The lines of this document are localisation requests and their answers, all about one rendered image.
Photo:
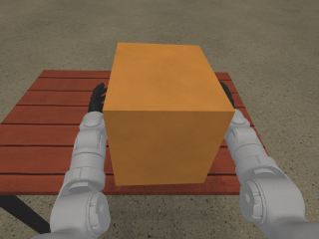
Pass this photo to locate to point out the table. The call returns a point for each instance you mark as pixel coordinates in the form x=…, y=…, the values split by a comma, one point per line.
x=37, y=140

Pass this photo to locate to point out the right robot forearm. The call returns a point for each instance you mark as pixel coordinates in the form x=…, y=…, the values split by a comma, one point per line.
x=248, y=154

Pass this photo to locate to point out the carton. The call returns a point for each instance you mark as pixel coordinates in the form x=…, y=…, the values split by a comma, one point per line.
x=165, y=113

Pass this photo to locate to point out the right robot upper arm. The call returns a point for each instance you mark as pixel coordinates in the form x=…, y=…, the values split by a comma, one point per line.
x=275, y=206

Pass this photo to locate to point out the right robot hand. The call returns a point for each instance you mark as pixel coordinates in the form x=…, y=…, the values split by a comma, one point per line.
x=228, y=93

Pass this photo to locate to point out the left robot hand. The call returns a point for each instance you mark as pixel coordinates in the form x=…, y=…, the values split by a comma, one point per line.
x=95, y=104

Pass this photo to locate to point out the left robot upper arm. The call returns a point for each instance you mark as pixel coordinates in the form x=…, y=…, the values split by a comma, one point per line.
x=83, y=215

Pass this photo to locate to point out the left robot forearm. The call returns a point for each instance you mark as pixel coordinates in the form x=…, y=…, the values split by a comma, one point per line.
x=86, y=171

